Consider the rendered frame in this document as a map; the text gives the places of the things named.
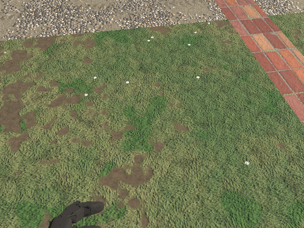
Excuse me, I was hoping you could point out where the left robot hand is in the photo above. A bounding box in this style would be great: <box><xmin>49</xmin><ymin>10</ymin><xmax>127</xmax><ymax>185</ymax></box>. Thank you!
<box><xmin>48</xmin><ymin>200</ymin><xmax>105</xmax><ymax>228</ymax></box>

